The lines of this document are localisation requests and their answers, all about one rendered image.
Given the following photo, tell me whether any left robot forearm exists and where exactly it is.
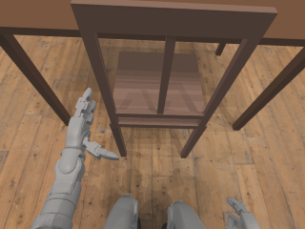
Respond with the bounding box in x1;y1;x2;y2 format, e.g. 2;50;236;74
30;147;86;229

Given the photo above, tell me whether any left robot shin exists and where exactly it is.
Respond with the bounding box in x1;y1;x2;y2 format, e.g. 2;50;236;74
122;194;137;229

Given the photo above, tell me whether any left robot hand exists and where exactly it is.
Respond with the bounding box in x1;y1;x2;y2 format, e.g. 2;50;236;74
65;87;119;160

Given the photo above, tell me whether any right robot hand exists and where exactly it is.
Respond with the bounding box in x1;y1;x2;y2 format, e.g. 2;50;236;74
225;197;261;229

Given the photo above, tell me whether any table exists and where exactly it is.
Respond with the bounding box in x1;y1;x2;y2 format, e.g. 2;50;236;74
0;0;305;131

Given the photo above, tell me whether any left robot thigh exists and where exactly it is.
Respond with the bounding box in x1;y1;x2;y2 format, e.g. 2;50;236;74
102;197;138;229

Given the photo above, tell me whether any chair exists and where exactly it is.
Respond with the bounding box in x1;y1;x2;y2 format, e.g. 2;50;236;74
70;0;278;158

